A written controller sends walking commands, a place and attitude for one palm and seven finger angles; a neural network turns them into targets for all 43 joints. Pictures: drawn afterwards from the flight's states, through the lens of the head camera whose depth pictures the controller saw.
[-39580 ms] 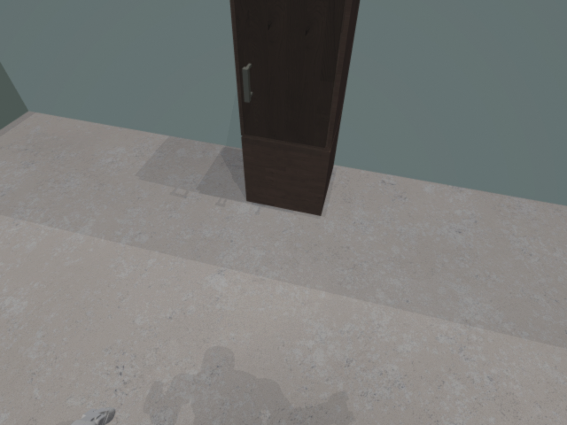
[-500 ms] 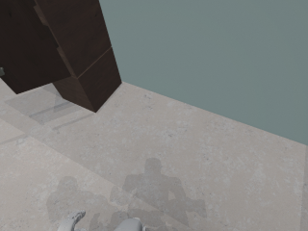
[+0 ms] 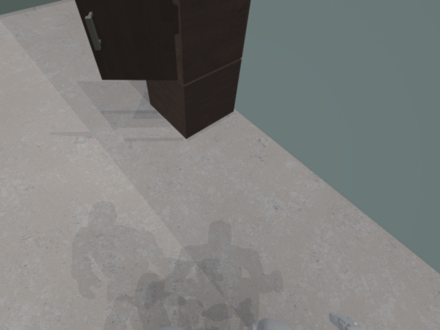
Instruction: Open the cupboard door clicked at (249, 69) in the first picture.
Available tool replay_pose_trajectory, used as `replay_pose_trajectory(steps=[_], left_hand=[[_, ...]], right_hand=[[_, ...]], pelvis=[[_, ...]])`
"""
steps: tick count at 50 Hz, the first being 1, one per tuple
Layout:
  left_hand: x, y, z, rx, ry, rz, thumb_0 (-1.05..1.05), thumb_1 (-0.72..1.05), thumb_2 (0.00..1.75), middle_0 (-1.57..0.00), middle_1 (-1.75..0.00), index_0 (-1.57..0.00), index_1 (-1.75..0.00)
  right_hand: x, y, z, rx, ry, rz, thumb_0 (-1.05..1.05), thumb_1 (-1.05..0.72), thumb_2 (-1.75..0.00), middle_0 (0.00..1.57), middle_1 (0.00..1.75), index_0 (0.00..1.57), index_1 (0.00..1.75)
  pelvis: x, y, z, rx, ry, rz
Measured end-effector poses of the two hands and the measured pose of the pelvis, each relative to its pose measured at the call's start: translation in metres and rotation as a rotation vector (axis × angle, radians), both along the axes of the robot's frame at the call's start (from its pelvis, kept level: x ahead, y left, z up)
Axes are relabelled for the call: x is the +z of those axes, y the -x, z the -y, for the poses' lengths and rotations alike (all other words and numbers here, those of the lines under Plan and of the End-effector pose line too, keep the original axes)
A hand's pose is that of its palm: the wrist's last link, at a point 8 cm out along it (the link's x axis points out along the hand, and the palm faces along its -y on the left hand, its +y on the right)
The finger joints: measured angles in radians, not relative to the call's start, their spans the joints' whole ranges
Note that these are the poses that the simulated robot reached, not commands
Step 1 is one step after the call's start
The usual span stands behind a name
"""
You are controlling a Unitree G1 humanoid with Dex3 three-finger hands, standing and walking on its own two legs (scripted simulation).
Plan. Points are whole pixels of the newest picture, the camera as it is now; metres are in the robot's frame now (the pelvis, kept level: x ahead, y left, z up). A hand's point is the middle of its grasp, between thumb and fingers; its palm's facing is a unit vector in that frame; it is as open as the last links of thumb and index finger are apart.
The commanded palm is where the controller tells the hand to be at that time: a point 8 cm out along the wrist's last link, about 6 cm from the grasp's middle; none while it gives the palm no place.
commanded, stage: turn to face it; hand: left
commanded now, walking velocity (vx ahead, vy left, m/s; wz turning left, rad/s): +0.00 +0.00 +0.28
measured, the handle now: (94, 31) +1.07 +0.57 -0.10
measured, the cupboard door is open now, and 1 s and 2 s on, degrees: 53 53 53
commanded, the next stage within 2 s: take the last steps up to it in 0.30 s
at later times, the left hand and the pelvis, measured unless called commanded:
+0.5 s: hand out of the picture +0.04 +0.13 -0.15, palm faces +0.17 -0.95 -0.24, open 7.3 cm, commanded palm none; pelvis +0.00 -0.06 +0.01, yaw +9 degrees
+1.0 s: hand out of the picture -0.02 +0.24 -0.18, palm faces +0.35 -0.92 -0.19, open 7.4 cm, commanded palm none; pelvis +0.07 +0.06 +0.00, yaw +15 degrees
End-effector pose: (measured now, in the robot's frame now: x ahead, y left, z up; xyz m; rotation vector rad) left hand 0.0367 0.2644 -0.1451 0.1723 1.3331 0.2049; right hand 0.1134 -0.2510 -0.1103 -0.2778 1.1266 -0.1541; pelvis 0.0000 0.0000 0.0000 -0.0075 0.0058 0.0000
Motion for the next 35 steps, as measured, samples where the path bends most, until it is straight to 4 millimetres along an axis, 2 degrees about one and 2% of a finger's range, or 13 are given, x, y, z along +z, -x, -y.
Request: replay_pose_trajectory(steps=[4, 8, 14, 17, 23, 27, 31, 35], left_hand=[[0.012, -0.011, -0.001, 0.01, -0.005, 0.05, 0.01, 0.91, 0.9, -0.2, -0.3, -0.2, -0.3], [0.019, -0.022, 0.009, 0.01, -0.01, 0.087, 0.0, 0.91, 0.9, -0.2, -0.3, -0.19, -0.3], [0.024, -0.034, 0.039, -0.001, -0.023, 0.131, 0.0, 0.91, 0.9, -0.2, -0.3, -0.2, -0.3], [0.025, -0.03, 0.057, 0.0, -0.038, 0.149, 0.0, 0.91, 0.9, -0.2, -0.3, -0.2, -0.3], [0.031, -0.002, 0.084, 0.062, -0.016, 0.118, 0.0, 0.9, 0.9, -0.2, -0.3, -0.2, -0.3], [0.031, 0.024, 0.085, 0.132, -0.012, 0.094, 0.0, 0.92, 0.9, -0.21, -0.3, -0.2, -0.3], [0.028, 0.06, 0.084, 0.209, 0.003, 0.038, 0.0, 0.92, 0.9, -0.21, -0.3, -0.2, -0.3], [0.025, 0.102, 0.081, 0.29, 0.028, -0.054, 0.0, 0.91, 0.9, -0.21, -0.3, -0.2, -0.3]], right_hand=[[0.0, 0.007, -0.006, 0.02, -0.013, -0.035, 0.0, -0.91, -0.9, 0.2, 0.3, 0.21, 0.3], [-0.005, 0.02, -0.004, 0.02, -0.038, -0.075, 0.0, -0.91, -0.9, 0.21, 0.3, 0.21, 0.3], [-0.026, 0.043, 0.016, -0.005, -0.083, -0.138, 0.0, -0.91, -0.9, 0.21, 0.3, 0.21, 0.3], [-0.039, 0.049, 0.031, -0.02, -0.102, -0.167, 0.0, -0.91, -0.9, 0.21, 0.3, 0.21, 0.3], [-0.033, 0.049, 0.049, 0.004, -0.092, -0.224, 0.01, -0.91, -0.9, 0.2, 0.3, 0.2, 0.3], [-0.026, 0.038, 0.051, 0.05, -0.079, -0.236, 0.01, -0.91, -0.9, 0.2, 0.3, 0.2, 0.3], [-0.02, 0.012, 0.04, 0.116, -0.068, -0.227, 0.01, -0.91, -0.9, 0.2, 0.3, 0.2, 0.3], [-0.014, -0.029, 0.013, 0.193, -0.064, -0.179, 0.01, -0.91, -0.9, 0.2, 0.3, 0.2, 0.3]], pelvis=[[0.008, 0.0, 0.001, 0.023, 0.01, -0.003], [0.01, 0.0, 0.009, 0.041, 0.009, -0.004], [0.004, 0.0, 0.032, 0.066, -0.016, -0.006], [-0.002, 0.001, 0.045, 0.084, -0.025, 0.0], [0.008, -0.001, 0.057, 0.14, -0.041, 0.012], [0.012, -0.005, 0.059, 0.175, -0.042, 0.009], [0.014, -0.011, 0.052, 0.209, -0.039, 0.006], [0.015, -0.019, 0.037, 0.237, -0.038, 0.006]])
